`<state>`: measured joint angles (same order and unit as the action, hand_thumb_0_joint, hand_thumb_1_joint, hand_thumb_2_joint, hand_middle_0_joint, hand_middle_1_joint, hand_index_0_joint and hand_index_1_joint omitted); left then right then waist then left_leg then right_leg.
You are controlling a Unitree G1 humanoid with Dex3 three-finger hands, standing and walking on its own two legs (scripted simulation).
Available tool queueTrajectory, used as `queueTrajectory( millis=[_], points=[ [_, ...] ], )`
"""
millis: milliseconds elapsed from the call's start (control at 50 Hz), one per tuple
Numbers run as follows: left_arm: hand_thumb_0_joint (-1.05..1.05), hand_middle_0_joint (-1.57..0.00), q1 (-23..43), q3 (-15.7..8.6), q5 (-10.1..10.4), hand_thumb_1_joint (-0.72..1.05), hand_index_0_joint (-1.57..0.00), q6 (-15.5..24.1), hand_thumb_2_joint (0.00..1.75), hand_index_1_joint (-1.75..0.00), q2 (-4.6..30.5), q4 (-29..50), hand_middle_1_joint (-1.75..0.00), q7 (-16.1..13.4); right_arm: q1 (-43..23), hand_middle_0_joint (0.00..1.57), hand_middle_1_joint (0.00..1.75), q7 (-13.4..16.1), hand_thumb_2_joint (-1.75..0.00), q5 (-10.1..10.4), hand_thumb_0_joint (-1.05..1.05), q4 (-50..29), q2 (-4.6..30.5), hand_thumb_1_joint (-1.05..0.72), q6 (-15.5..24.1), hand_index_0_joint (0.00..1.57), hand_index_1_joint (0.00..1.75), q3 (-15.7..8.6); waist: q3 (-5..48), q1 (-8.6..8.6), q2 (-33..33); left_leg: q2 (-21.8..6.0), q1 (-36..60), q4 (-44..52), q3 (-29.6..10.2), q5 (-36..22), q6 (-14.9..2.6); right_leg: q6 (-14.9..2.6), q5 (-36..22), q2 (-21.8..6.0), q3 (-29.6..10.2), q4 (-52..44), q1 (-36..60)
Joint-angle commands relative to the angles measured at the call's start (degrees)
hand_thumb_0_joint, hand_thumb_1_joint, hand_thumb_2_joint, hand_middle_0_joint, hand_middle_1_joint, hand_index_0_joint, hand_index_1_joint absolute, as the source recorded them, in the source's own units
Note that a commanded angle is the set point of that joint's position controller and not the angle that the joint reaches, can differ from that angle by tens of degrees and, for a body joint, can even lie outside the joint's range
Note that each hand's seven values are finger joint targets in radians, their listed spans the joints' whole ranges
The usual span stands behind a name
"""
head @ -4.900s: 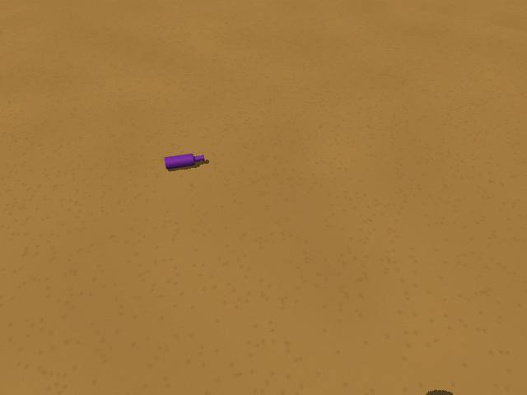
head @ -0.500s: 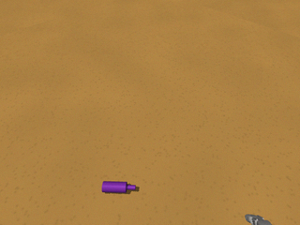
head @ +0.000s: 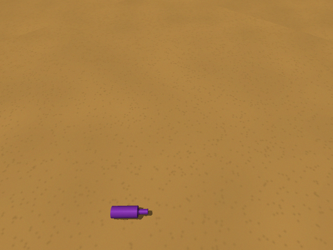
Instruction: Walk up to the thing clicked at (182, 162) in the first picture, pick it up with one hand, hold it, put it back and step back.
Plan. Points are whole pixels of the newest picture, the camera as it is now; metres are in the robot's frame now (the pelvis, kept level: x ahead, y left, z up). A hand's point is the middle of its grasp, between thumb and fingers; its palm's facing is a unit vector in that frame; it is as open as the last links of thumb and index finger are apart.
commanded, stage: walk up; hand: left
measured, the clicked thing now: (129, 211) +0.44 +0.24 -0.75
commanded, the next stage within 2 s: stand in 0.26 s
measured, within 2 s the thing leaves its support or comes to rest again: neither
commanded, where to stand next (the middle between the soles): +0.05 +0.01 m, yaw +0 degrees
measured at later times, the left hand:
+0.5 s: hand out of the picture +0.09 +0.25 -0.15, palm faces -0.02 -0.94 -0.35, open 7.4 cm
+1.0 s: hand out of the picture +0.08 +0.24 -0.15, palm faces -0.03 -0.94 -0.35, open 7.4 cm
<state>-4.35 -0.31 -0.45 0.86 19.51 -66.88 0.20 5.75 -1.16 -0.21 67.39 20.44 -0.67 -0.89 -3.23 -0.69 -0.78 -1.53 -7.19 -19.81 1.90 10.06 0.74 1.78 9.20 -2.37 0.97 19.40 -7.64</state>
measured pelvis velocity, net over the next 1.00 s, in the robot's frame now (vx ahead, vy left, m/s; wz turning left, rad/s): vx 0.00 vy -0.02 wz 0.00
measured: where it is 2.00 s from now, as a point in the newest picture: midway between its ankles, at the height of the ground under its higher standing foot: outside the picture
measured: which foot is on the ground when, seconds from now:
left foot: down 0.00-1.00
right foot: down 0.00-1.00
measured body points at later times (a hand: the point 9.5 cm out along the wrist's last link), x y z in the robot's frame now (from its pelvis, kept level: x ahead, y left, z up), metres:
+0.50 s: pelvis +0.00 -0.01 +0.00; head +0.01 -0.01 +0.45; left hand +0.09 +0.30 -0.13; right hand +0.09 -0.30 -0.13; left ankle +0.01 +0.13 -0.75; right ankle +0.02 -0.14 -0.75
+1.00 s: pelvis +0.00 -0.02 +0.00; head +0.01 -0.02 +0.45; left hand +0.08 +0.29 -0.13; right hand +0.07 -0.32 -0.14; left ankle +0.01 +0.13 -0.75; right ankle +0.02 -0.14 -0.75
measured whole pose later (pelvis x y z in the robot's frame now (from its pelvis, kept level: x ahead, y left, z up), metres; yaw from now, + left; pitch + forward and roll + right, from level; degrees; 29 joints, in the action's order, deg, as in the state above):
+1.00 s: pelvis +0.00 -0.02 +0.00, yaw +0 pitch -2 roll +0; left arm -6.0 0.2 -0.4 0.4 20.0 -65.1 0.3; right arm 5.5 -1.0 -0.6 66.2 20.0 -0.3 -0.8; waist -3.0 -0.5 -0.5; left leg -2.7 -6.3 -18.0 1.2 9.3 2.2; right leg 0.4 9.4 -1.2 1.7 19.1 -7.3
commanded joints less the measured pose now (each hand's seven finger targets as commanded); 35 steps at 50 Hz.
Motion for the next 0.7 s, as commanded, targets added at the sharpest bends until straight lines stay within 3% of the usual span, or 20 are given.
queueTrajectory(
  millis=[0, 220, 280, 680],
  points=[
    [0.0, -0.2, 2.6, -2.3, -0.1, 0.9, -0.2, 1.2, 0.9, -0.3, 12.8, 3.7, -0.3, -0.7, -3.4, 0.2, 0.3, 0.9, -0.9, -0.1, 0.0, -4.2, 11.9, -0.9, 1.7, 0.2, 0.3, -2.0, 5.4, 0.81, 0.8, -5.9, 0.6, 3.4, -5.0, -4.8, -1.72, -2.11, -5.0, -5.1, -4.2, -3.0, 1.0],
    [0.0, -0.2, 3.9, -2.5, -0.3, 0.9, -0.2, 1.1, 0.9, -0.3, 12.7, 4.3, -0.3, -0.7, -2.8, 0.2, 0.3, 1.0, -0.9, -0.2, 0.0, -4.6, 12.0, -0.9, 1.6, 0.2, 0.3, -2.2, 5.0, 0.19, 0.9, -5.7, 0.1, 3.9, -5.0, -3.4, -1.66, -2.16, -5.0, -5.0, -4.2, -2.8, 1.4],
    [0.0, -0.2, 2.7, -2.1, 0.2, 0.9, -0.2, 1.0, 0.9, -0.3, 12.5, 4.4, -0.3, -0.7, -3.7, 0.2, 0.3, 1.2, -0.9, -0.3, 0.0, -4.9, 11.8, -0.9, 2.2, 0.2, 0.3, -1.9, 5.3, 0.36, 1.5, -6.7, 1.6, 4.4, -5.4, -8.9, -1.08, -2.06, -7.7, -5.4, -4.2, -2.6, 1.4],
    [0.0, -0.2, 1.5, -1.7, -0.1, 0.9, -0.2, 0.8, 0.9, -0.3, 13.0, 5.3, -0.3, -0.5, -3.9, 0.2, 0.3, 1.2, -0.9, -0.4, 0.0, -4.8, 11.8, -0.9, 2.1, 0.2, 0.3, -1.9, 5.3, 0.21, 0.5, -6.7, 2.8, 4.4, -4.6, -4.2, -0.82, -2.43, -3.8, -5.8, -5.3, -4.3, -0.3]
  ],
)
